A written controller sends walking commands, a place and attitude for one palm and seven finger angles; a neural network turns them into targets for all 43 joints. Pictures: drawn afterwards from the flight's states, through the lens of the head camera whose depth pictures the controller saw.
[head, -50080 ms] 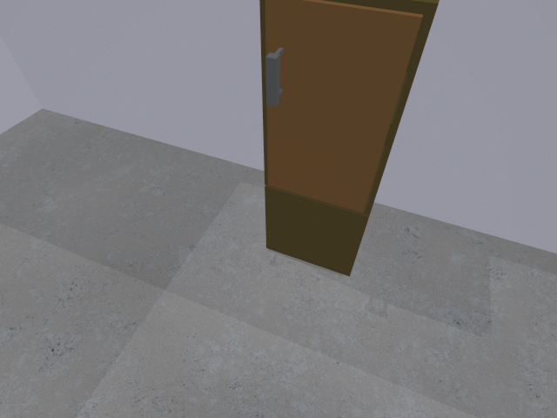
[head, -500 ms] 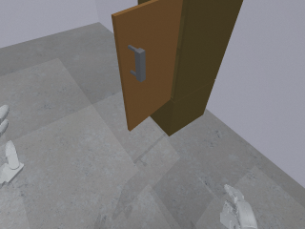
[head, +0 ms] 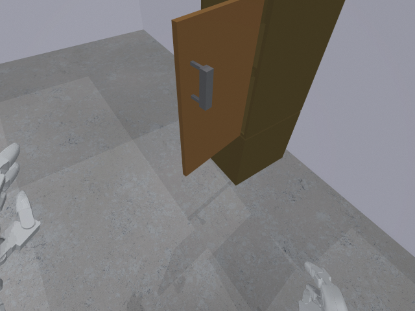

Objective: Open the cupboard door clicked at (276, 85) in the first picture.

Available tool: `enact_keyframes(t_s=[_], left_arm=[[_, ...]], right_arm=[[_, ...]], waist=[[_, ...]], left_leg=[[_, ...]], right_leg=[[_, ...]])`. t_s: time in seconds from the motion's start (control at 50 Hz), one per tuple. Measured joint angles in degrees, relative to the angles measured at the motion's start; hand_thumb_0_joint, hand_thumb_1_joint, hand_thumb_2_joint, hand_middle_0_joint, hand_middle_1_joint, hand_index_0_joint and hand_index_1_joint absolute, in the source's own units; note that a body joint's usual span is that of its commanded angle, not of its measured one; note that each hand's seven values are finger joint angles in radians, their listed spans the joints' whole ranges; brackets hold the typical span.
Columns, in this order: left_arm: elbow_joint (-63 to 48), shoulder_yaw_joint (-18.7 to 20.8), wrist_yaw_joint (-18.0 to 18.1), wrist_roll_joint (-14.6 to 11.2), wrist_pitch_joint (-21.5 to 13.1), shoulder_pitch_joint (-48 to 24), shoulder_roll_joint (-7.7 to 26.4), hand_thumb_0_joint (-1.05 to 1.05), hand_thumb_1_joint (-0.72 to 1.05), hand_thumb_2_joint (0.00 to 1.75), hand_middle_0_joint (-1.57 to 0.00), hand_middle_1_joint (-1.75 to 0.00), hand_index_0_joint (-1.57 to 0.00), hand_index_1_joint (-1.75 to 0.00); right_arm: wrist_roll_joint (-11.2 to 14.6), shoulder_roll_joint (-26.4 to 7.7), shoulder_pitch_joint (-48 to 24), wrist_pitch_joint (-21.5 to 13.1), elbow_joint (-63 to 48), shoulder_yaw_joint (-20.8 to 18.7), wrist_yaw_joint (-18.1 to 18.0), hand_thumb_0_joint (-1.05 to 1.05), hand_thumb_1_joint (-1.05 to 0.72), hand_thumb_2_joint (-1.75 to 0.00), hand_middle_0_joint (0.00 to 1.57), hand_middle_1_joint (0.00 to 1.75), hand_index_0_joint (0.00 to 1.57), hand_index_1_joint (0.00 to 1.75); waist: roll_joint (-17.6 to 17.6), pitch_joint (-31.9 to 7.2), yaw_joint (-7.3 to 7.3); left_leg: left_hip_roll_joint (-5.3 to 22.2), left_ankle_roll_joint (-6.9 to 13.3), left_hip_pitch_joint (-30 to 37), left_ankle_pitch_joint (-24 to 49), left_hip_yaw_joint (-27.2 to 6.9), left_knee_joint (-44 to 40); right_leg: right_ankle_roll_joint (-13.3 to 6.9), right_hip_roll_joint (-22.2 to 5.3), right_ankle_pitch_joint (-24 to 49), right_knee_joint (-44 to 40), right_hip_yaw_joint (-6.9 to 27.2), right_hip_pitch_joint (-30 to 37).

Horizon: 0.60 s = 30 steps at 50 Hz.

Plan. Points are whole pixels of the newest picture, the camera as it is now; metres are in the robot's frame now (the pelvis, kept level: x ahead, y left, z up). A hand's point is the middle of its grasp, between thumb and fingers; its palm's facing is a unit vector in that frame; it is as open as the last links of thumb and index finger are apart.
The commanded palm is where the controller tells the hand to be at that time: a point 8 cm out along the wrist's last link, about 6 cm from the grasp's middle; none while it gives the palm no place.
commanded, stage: let the arm hang, fingers relaxed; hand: left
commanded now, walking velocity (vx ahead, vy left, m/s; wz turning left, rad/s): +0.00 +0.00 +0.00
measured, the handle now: (200, 85) +0.66 +0.07 +0.07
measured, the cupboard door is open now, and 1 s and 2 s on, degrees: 100 100 100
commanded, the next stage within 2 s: look to check the result in 1.16 s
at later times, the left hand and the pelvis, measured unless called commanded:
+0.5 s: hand out of the picture -0.01 +0.16 -0.18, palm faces +0.03 -0.98 -0.18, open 7.0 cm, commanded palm none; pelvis -0.01 -0.02 -0.01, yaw +2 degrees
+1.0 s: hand out of the picture +0.00 +0.13 -0.18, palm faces +0.04 -0.98 -0.17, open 7.3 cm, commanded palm none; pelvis +0.01 -0.03 +0.00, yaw +0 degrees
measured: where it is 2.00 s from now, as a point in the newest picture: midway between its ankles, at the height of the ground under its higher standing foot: outside the picture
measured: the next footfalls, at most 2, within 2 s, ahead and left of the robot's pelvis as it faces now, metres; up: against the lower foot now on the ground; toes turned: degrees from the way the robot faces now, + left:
none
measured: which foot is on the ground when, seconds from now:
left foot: down 0.00-1.00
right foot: down 0.00-1.00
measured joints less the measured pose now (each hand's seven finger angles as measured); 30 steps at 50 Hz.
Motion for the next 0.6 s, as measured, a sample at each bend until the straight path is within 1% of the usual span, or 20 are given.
enact_keyframes(t_s=[0.06, 0.08, 0.1, 0.14, 0.2, 0.22, 0.26, 0.3, 0.34, 0.36, 0.38, 0.42, 0.5, 0.6], left_arm=[[-0.98, 0.26, 0.05, -0.05, -0.31, 0.52, 0.44, 0.02, 0.89, 0.90, -0.22, -0.30, -0.21, -0.30], [1.73, -0.77, -0.69, 0.89, -1.42, -0.77, 0.93, 0.01, 0.89, 0.90, -0.21, -0.30, -0.21, -0.30], [6.96, -2.99, -2.11, 1.69, -1.12, -3.52, 1.31, 0.01, 0.90, 0.90, -0.21, -0.30, -0.21, -0.30], [20.36, -8.04, -4.66, 2.51, 3.10, -9.11, 0.42, 0.01, 0.90, 0.90, -0.21, -0.30, -0.20, -0.30], [41.11, -14.15, -6.80, 3.30, 9.36, -14.15, -2.93, 0.00, 0.90, 0.90, -0.20, -0.30, -0.20, -0.30], [46.92, -15.84, -7.31, 3.52, 10.68, -14.88, -4.11, 0.01, 0.91, 0.90, -0.20, -0.30, -0.20, -0.30], [56.33, -18.72, -8.00, 3.66, 12.21, -15.31, -6.35, 0.01, 0.91, 0.90, -0.20, -0.30, -0.20, -0.30], [63.60, -20.84, -8.23, 3.49, 12.82, -15.07, -8.53, 0.01, 0.91, 0.90, -0.20, -0.30, -0.20, -0.30], [69.65, -22.43, -8.24, 3.18, 13.03, -14.63, -10.63, 0.01, 0.91, 0.90, -0.20, -0.30, -0.20, -0.30], [72.04, -21.92, -7.43, 2.82, 12.87, -14.53, -11.34, 0.01, 0.93, 0.90, -0.21, -0.30, -0.20, -0.30], [74.06, -21.21, -6.75, 2.63, 12.60, -14.61, -11.21, 0.00, 0.97, 0.90, -0.21, -0.30, -0.20, -0.30], [77.64, -21.24, -6.87, 2.47, 12.07, -14.49, -10.45, 0.00, 0.99, 0.90, -0.21, -0.30, -0.21, -0.30], [83.31, -21.47, -7.23, 2.24, 11.39, -13.39, -10.28, 0.00, 0.98, 0.90, -0.21, -0.30, -0.20, -0.30], [88.26, -21.49, -7.04, 2.06, 10.95, -12.04, -10.78, 0.00, 0.95, 0.90, -0.21, -0.30, -0.20, -0.30]], right_arm=[[-0.06, -0.08, -0.04, -0.01, -0.03, -0.11, 0.01, 0.01, -0.90, -0.90, 0.20, 0.30, 0.21, 0.30], [-0.06, -0.75, -0.26, -1.29, 1.32, -0.47, 1.08, 0.01, -0.90, -0.90, 0.20, 0.30, 0.20, 0.30], [0.00, -1.89, -0.89, -1.55, 3.23, -0.85, 2.33, 0.01, -0.90, -0.90, 0.20, 0.30, 0.20, 0.30], [-0.16, -4.29, -2.79, 0.27, 6.94, -1.27, 3.90, 0.01, -0.90, -0.90, 0.20, 0.30, 0.21, 0.30], [-0.78, -6.05, -4.89, 3.04, 10.77, -1.45, 4.56, 0.01, -0.90, -0.90, 0.20, 0.30, 0.21, 0.30], [-0.97, -6.10, -5.02, 3.62, 11.67, -1.42, 4.65, 0.01, -0.90, -0.90, 0.20, 0.30, 0.21, 0.30], [-1.24, -5.62, -4.42, 4.65, 13.14, -1.30, 4.82, 0.01, -0.90, -0.90, 0.20, 0.30, 0.20, 0.30], [-1.50, -4.68, -3.16, 5.70, 14.77, -1.10, 4.87, 0.01, -0.90, -0.90, 0.20, 0.30, 0.20, 0.30], [-1.69, -3.64, -1.61, 6.67, 16.75, -0.81, 4.79, 0.01, -0.90, -0.90, 0.20, 0.30, 0.20, 0.30], [-1.73, -3.06, -0.70, 7.04, 17.81, -0.72, 4.68, 0.01, -0.90, -0.90, 0.20, 0.30, 0.20, 0.30], [-1.73, -2.46, 0.26, 7.35, 18.94, -0.62, 4.54, 0.01, -0.90, -0.90, 0.20, 0.30, 0.20, 0.30], [-1.74, -1.53, 1.81, 7.94, 21.31, -0.43, 4.26, 0.01, -0.90, -0.90, 0.20, 0.30, 0.20, 0.30], [-1.60, -0.53, 3.92, 8.74, 24.84, -0.67, 3.66, 0.01, -0.90, -0.90, 0.20, 0.30, 0.20, 0.30], [-1.36, 0.70, 4.87, 8.71, 27.44, -0.88, 3.26, 0.01, -0.90, -0.90, 0.20, 0.30, 0.20, 0.30]], waist=[[-0.06, 0.08, 0.05], [0.46, -0.55, 0.06], [1.28, -1.13, 0.37], [3.18, -2.01, 0.69], [4.72, -2.25, -0.38], [4.60, -2.02, -0.82], [3.32, -1.34, -1.62], [1.25, -0.39, -2.09], [-0.78, 0.59, -2.21], [-1.56, 1.00, -2.13], [-2.18, 1.37, -1.85], [-2.71, 1.95, -1.31], [-1.35, 2.33, -0.75], [0.88, 1.94, -0.73]], left_leg=[[0.19, -0.17, -0.11, -0.20, -0.19, 0.27], [0.20, -0.17, -1.38, -0.48, -0.56, 1.34], [0.04, -0.08, -2.70, -0.92, -0.92, 2.78], [-0.34, 0.21, -4.49, -1.86, -1.04, 5.20], [-0.77, 0.58, -5.55, -2.84, -0.52, 7.25], [-0.77, 0.54, -5.48, -3.00, -0.35, 7.50], [-0.72, 0.24, -5.10, -3.10, -0.20, 7.60], [-0.59, -0.20, -4.50, -3.05, -0.29, 7.43], [-0.36, -0.63, -3.85, -2.86, -0.57, 6.98], [-0.15, -0.83, -3.68, -2.72, -0.90, 6.74], [0.06, -1.05, -3.54, -2.52, -1.30, 6.44], [0.42, -1.41, -3.14, -2.03, -1.92, 5.67], [0.88, -1.72, -2.30, -1.41, -2.50, 4.44], [0.85, -1.71, -0.68, -0.86, -2.13, 2.79]], right_leg=[[-0.16, 0.20, -0.05, -0.16, -0.16, 0.13], [-0.20, 0.19, -0.31, 0.63, -0.57, -0.82], [-0.21, -0.01, -0.94, 2.13, -0.96, -2.00], [-0.10, -0.55, -2.49, 5.41, -1.13, -4.10], [0.12, -1.21, -4.28, 9.23, -0.64, -6.06], [0.02, -1.25, -4.62, 9.85, -0.47, -6.22], [-0.41, -1.23, -5.10, 10.64, -0.29, -6.21], [-0.87, -1.10, -5.38, 10.90, -0.37, -5.79], [-1.17, -0.83, -5.30, 10.48, -0.62, -5.11], [-1.31, -0.57, -5.07, 9.93, -0.94, -4.70], [-1.50, -0.30, -4.75, 9.23, -1.32, -4.28], [-1.87, 0.20, -4.03, 7.67, -1.90, -3.39], [-2.18, 0.85, -2.71, 4.93, -2.42, -1.77], [-2.15, 0.88, -2.10, 3.43, -2.04, -0.38]])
